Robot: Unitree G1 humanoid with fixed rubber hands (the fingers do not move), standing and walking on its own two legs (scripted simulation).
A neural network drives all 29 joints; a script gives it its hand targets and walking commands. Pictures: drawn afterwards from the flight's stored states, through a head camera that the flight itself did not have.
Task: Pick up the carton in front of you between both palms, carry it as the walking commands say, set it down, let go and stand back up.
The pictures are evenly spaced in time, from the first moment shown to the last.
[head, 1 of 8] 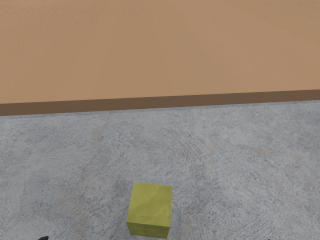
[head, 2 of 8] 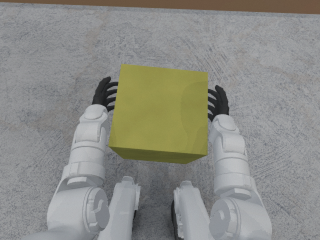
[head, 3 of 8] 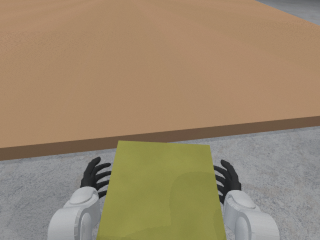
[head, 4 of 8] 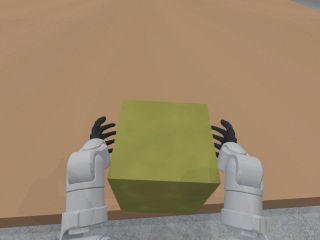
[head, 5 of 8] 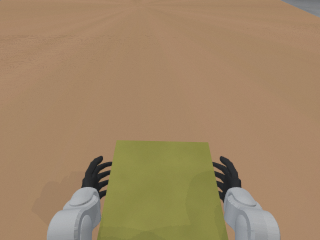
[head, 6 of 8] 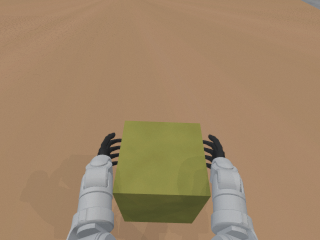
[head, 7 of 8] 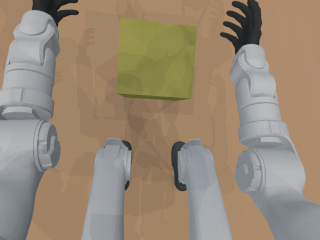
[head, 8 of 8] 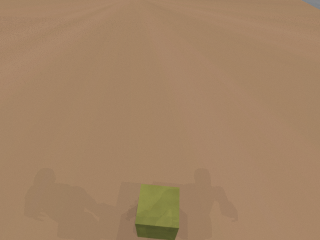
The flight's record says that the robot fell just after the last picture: no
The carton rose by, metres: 0.90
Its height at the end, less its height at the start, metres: +0.14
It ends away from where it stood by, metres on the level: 2.97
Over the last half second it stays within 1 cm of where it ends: yes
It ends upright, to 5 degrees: yes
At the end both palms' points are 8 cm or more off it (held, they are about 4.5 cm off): yes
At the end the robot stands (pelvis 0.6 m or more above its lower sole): yes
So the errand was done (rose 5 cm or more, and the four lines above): yes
